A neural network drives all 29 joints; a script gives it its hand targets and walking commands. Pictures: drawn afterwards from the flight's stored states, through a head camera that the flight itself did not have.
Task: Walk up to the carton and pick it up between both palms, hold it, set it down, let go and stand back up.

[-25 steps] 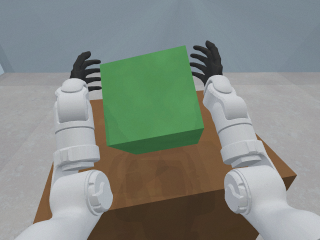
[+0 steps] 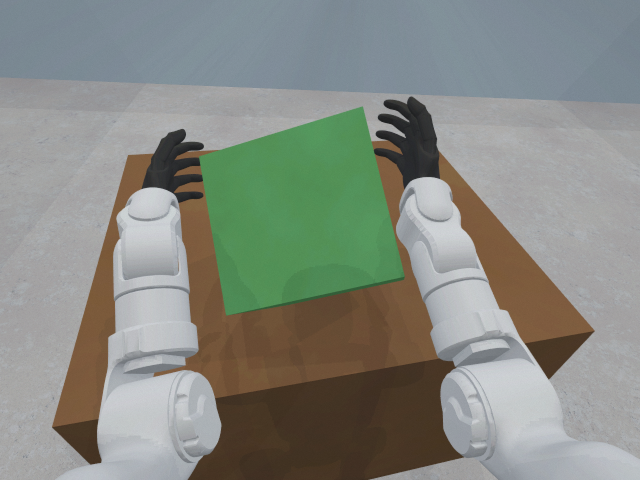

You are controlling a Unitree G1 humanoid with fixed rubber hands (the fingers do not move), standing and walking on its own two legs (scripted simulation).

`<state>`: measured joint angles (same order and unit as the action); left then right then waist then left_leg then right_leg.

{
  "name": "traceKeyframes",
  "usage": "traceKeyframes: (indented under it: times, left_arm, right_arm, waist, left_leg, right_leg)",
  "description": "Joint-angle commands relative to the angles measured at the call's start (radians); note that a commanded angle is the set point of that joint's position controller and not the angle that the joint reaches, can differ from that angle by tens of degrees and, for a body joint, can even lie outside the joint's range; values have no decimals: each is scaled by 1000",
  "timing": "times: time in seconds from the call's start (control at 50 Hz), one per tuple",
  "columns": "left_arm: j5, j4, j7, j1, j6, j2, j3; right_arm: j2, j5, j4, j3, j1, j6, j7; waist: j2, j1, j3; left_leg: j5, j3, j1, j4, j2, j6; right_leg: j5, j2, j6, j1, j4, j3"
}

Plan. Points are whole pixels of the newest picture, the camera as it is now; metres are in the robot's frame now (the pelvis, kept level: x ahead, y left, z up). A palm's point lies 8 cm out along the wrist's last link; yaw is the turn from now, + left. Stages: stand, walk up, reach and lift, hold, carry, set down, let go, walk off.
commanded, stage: set down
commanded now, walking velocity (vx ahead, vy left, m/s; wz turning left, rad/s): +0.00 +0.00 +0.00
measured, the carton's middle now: (317, 227) +0.43 -0.06 +0.11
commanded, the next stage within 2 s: none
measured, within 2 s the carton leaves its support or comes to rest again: neither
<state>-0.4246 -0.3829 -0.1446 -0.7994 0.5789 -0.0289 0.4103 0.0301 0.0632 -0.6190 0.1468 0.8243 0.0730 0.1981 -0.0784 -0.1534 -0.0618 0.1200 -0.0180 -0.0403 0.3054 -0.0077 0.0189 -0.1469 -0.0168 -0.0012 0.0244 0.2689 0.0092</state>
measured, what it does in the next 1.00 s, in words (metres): stands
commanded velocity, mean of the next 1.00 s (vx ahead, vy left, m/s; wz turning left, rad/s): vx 0.00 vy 0.00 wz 0.00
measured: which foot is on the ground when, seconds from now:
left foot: down 0.00-1.00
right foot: down 0.00-1.00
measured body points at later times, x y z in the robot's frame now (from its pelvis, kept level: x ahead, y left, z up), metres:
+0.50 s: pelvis +0.00 +0.00 +0.00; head -0.01 +0.03 +0.45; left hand +0.44 +0.12 +0.17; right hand +0.39 -0.18 +0.22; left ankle +0.04 +0.10 -0.75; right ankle +0.01 -0.11 -0.75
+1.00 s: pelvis +0.01 +0.01 +0.00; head -0.01 +0.04 +0.45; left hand +0.45 +0.12 +0.16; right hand +0.39 -0.18 +0.20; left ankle +0.04 +0.10 -0.75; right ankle +0.01 -0.11 -0.75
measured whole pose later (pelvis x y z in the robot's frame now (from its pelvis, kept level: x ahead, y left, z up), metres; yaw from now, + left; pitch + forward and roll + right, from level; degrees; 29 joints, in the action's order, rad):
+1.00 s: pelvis +0.01 +0.01 +0.00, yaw +0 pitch -8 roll -1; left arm -0.41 -0.68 -0.13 -0.85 0.33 -0.02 0.45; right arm 0.11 -0.14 -0.67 0.37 0.78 -0.02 0.15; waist -0.09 -0.15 -0.10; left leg 0.13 -0.02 -0.03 0.30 -0.02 0.04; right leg -0.16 0.00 0.01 0.03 0.26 0.01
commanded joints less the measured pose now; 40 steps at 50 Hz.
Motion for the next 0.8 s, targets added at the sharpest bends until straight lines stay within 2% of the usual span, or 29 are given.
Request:
traceKeyframes:
  times: [0.0, 0.06, 0.12, 0.2, 0.26, 0.3, 0.36, 0.38, 0.4, 0.48, 0.5, 0.54, 0.56, 0.58, 0.64, 0.78]
  left_arm:
    - [127, 139, -123, -580, -118, 425, -366]
    - [108, 69, -133, -595, -133, 404, -322]
    - [79, -11, -142, -599, -143, 376, -271]
    - [73, -61, -140, -626, -171, 349, -234]
    - [86, -78, -128, -644, -201, 360, -235]
    - [101, -68, -117, -679, -233, 389, -261]
    - [121, -77, -101, -707, -270, 411, -286]
    - [128, -74, -99, -710, -280, 415, -299]
    - [130, -75, -98, -692, -286, 417, -300]
    - [107, -120, -108, -621, -280, 410, -270]
    - [93, -134, -114, -597, -278, 391, -249]
    - [93, -117, -120, -606, -275, 394, -248]
    - [94, -125, -123, -596, -278, 402, -250]
    - [101, -116, -123, -596, -279, 400, -256]
    - [109, -116, -123, -618, -294, 417, -274]
    - [99, -177, -128, -626, -311, 408, -249]
  right_arm:
    - [375, -9, 136, -275, 485, -66, -127]
    - [360, -57, 93, -202, 483, -72, -137]
    - [348, -113, 30, -123, 468, -56, -149]
    - [370, -166, 15, -85, 474, -55, -164]
    - [400, -183, 11, -98, 481, -71, -171]
    - [419, -193, 13, -116, 486, -93, -171]
    - [457, -199, 6, -134, 482, -116, -169]
    - [465, -204, -14, -138, 458, -116, -166]
    - [474, -197, -18, -154, 445, -116, -164]
    - [476, -190, -54, -163, 395, -99, -148]
    - [472, -190, -57, -163, 376, -91, -145]
    - [480, -187, -56, -167, 379, -86, -141]
    - [475, -194, -57, -155, 369, -87, -140]
    - [468, -189, -42, -166, 374, -93, -139]
    - [479, -200, -17, -154, 391, -105, -135]
    - [470, -239, -45, -91, 384, -101, -139]
  waist:
    - [86, 17, 413]
    - [63, 16, 352]
    - [42, 8, 246]
    - [33, 28, 217]
    - [40, 37, 259]
    - [60, 24, 352]
    - [70, 24, 440]
    - [62, 9, 448]
    - [64, 18, 463]
    - [44, 8, 437]
    - [38, 14, 407]
    - [31, 4, 393]
    - [38, -10, 390]
    - [38, -2, 398]
    - [50, -15, 437]
    - [56, -29, 382]
  left_leg:
    - [-234, -57, 328, -20, -21, -39]
    - [-90, -64, 287, -51, -15, -19]
    - [112, -79, 215, -101, -11, 6]
    - [183, -98, 172, -125, -11, 25]
    - [130, -101, 183, -118, -13, 24]
    - [58, -94, 224, -101, -12, 13]
    - [-7, -93, 221, -79, -16, 5]
    - [-32, -92, 223, -71, -20, 1]
    - [-51, -92, 217, -71, -22, 3]
    - [-90, -87, 206, -66, -28, -2]
    - [-73, -90, 194, -73, -31, 3]
    - [-59, -87, 187, -79, -31, 4]
    - [-66, -83, 194, -80, -28, 0]
    - [-89, -85, 209, -73, -27, -3]
    - [-95, -83, 219, -63, -25, -10]
    - [-44, -85, 232, -70, -14, -12]
  right_leg:
    - [289, -17, 60, 118, -23, 109]
    - [143, -12, 59, 72, -43, 114]
    - [-39, -3, 54, 24, -67, 108]
    - [-106, 1, 60, 13, -64, 100]
    - [-53, -2, 63, 21, -55, 98]
    - [32, -7, 62, 34, -43, 100]
    - [137, -6, 62, 67, -28, 95]
    - [192, -3, 67, 89, -21, 94]
    - [247, -3, 72, 118, -13, 88]
    - [397, 6, 90, 180, 3, 76]
    - [406, 9, 95, 193, 2, 72]
    - [418, 10, 102, 200, 10, 71]
    - [417, 9, 100, 187, 6, 77]
    - [424, 3, 99, 181, 5, 83]
    - [417, 1, 92, 159, 4, 81]
    - [295, -7, 86, 82, -19, 94]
